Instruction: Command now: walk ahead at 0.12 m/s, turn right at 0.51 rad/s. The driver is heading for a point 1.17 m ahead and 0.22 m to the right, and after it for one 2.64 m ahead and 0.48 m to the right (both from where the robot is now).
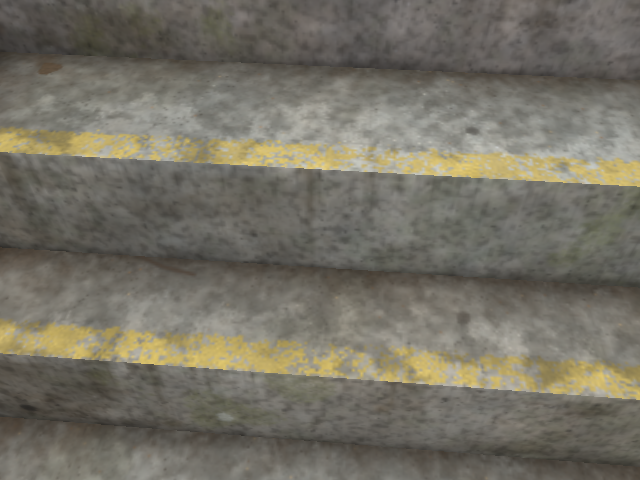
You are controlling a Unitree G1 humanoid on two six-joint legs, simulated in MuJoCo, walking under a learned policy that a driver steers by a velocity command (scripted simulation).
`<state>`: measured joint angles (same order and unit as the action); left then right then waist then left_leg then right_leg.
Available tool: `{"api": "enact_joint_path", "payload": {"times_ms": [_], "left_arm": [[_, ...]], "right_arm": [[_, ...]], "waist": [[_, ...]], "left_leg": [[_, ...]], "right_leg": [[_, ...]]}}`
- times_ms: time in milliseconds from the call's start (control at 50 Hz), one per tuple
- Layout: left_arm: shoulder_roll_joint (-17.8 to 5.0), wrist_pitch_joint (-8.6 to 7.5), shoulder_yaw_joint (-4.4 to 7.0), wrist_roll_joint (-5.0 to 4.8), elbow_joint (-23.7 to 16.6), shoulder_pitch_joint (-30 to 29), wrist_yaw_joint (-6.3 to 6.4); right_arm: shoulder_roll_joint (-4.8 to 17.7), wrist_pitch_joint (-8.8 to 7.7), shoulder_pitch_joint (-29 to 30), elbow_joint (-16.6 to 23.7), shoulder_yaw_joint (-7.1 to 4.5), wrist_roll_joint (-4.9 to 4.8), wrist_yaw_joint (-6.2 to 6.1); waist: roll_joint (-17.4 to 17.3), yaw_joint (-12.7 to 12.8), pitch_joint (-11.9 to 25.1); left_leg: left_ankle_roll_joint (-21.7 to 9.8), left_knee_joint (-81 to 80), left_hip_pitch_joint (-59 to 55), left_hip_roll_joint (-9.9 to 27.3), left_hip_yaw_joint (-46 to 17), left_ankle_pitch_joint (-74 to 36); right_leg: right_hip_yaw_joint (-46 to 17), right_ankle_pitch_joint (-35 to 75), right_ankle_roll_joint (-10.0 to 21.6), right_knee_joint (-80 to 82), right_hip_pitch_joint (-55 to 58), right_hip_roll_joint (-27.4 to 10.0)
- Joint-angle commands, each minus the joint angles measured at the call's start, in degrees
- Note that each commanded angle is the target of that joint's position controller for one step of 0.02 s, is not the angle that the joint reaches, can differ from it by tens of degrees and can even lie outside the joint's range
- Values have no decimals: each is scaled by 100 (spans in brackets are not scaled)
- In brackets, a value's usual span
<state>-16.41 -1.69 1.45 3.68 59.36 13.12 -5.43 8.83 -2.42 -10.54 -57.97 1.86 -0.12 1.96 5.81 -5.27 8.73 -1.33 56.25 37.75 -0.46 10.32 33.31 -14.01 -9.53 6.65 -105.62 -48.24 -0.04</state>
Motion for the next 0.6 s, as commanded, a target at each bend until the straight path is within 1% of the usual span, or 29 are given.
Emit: {"api": "enact_joint_path", "payload": {"times_ms": [20,40,60,80,100,120,140,160,180,200,220,240,260,280,300,320,340,360,380,400,420,440,460,480,500,520,540,560,600], "left_arm": [[-228,252,130,73,169,1513,90],[-398,259,167,139,130,1175,72],[-496,249,186,219,77,865,102],[-411,241,134,302,13,590,136],[-488,180,172,-43,122,380,112],[-807,110,268,-341,221,366,213],[-898,44,218,-253,90,161,250],[-280,25,31,-194,139,309,304],[-1226,-145,229,-334,-264,95,295],[-1090,-240,196,115,-483,563,413],[-932,-218,143,8,-719,274,735],[-592,-186,4,-80,-801,102,790],[-360,-86,-140,-70,-973,-155,776],[-183,-16,-221,-148,-1292,-594,745],[-166,25,-246,-268,-1467,-657,714],[-195,14,-253,-324,-1670,-550,730],[-644,-73,-68,-618,-1493,-153,698],[-592,-35,-50,-422,-1331,-145,602],[-407,-62,-79,-99,-1532,-858,436],[-179,-55,-77,-236,-1688,-1593,265],[14,-77,-133,-244,-1591,-295,248],[-246,-37,-31,-321,-1183,387,295],[-440,63,92,-420,-1042,458,399],[-531,121,163,-483,-1001,556,531],[-598,120,219,-394,-880,637,641],[-580,89,213,-260,-850,557,685],[-473,73,214,-267,-852,374,681],[-363,34,186,-310,-801,300,641],[-271,-23,167,-285,-651,197,506]], "right_arm": [[650,-651,3190,1630,-139,-97,-21],[916,-661,2649,1629,-249,-122,-77],[1053,-622,2266,1642,-308,-66,-93],[1108,-510,2087,1705,-295,61,-89],[823,-285,1521,1346,-185,-73,121],[750,-19,1368,1680,-168,234,249],[676,267,699,1617,-176,617,210],[446,452,1009,1523,-43,438,225],[451,484,637,2032,-135,639,152],[914,288,1216,1877,-273,337,-102],[796,145,1135,1969,-186,351,-290],[693,54,1454,2147,-72,278,-425],[682,21,1573,2121,-62,458,-497],[739,44,1481,2224,-35,605,-485],[839,84,1382,2315,-26,617,-514],[953,85,1298,2364,-25,585,-530],[767,153,1895,2785,98,540,-493],[450,271,1697,2732,218,396,-466],[363,215,229,1955,99,294,-506],[715,142,-1388,1356,-181,284,-562],[1677,120,-82,1838,-370,86,-435],[1438,104,896,2293,-359,338,-274],[1165,103,1276,2287,-251,206,-144],[764,68,1488,2170,-44,123,4],[403,43,1634,2066,98,68,127],[119,-29,1690,1925,176,30,163],[-92,-90,1638,1793,242,23,197],[-228,-154,1811,1768,313,-50,234],[-48,-250,1768,1665,292,-161,221]], "waist": [[24,1677,-218],[-215,1312,-213],[-731,899,-219],[-1023,685,-327],[-157,563,-854],[907,117,-780],[858,-296,-100],[447,219,-196],[1883,-153,533],[46,857,1041],[-354,959,1218],[-745,955,489],[-892,940,296],[-797,804,326],[-639,810,469],[-537,926,537],[-1027,673,208],[-1023,492,378],[-601,79,318],[-1104,-535,777],[-2921,277,966],[-1811,214,903],[-1229,286,440],[-870,501,90],[-681,611,-16],[-533,646,10],[-560,636,35],[-594,694,73],[-699,581,150]], "left_leg": [[-108,-2335,1550,762,31,-1200],[-88,-2086,923,913,97,-1462],[-149,-1882,438,1025,-102,-1410],[-274,-1613,162,1288,-424,-1206],[-581,-1234,-702,1094,-517,-270],[-497,119,-980,401,169,-1226],[-275,1788,-201,108,-77,-1016],[-561,2917,768,214,-750,-677],[59,4089,2485,-83,-913,-64],[544,4591,2868,-268,-1343,-440],[670,4086,3333,118,-2285,-1835],[579,3771,3285,156,-2326,-2336],[487,3392,2930,46,-2126,-2634],[464,3260,2535,-65,-2214,-2345],[493,3238,2431,-206,-2268,-1990],[567,3218,2592,-260,-2421,-1783],[683,354,2357,-351,-1428,1041],[427,-870,668,-509,-970,242],[285,-1023,-1386,52,-1498,-2782],[-274,-482,-3521,-225,-1618,-2959],[-1737,-1840,-3009,747,-4020,-2867],[-2275,-2333,-2118,1292,-5511,-1495],[-2086,-2671,-1367,1357,-5681,203],[-1838,-2891,-866,1357,-5403,719],[-1786,-2915,-534,1370,-5052,621],[-1756,-2820,-321,1270,-4621,470],[-1642,-2796,-171,1129,-4136,340],[-1405,-2646,11,934,-3617,227],[-1168,-2584,92,748,-2985,23]], "right_leg": [[912,-357,-769,2106,2219,-180],[1241,-556,-954,3234,2145,-174],[1269,-464,-996,3933,2010,-262],[1108,-205,-936,4631,1834,-414],[1565,-2547,-872,7905,1400,70],[1194,-593,-306,7939,1302,470],[620,3810,47,7084,2510,-108],[588,2768,-251,8138,2721,-227],[-831,5993,513,6045,4419,-694],[-1487,5940,806,5892,4791,-943],[-2209,3092,544,5569,4671,-1034],[-2107,1526,525,5727,3705,-804],[-1564,1486,560,5877,3153,-456],[-1656,1724,617,5952,2610,-347],[-1889,1891,731,5973,2451,-326],[-2148,1723,750,5927,2552,-379],[-1945,2272,615,6803,2985,-259],[-1441,2345,350,6320,2191,125],[-1238,119,-161,5835,558,55],[-469,-887,-327,4496,-1456,751],[93,-1158,-1029,2279,-1788,1155],[-598,-652,-1306,701,-1654,1049],[-779,134,-1334,-89,-1738,950],[-781,858,-1251,-234,-1814,830],[-712,1107,-1201,-195,-1801,650],[-558,1065,-1158,-31,-1715,492],[-424,891,-1111,269,-1464,359],[-323,795,-1154,650,-1138,234],[14,648,-1297,1013,-640,102]]}}
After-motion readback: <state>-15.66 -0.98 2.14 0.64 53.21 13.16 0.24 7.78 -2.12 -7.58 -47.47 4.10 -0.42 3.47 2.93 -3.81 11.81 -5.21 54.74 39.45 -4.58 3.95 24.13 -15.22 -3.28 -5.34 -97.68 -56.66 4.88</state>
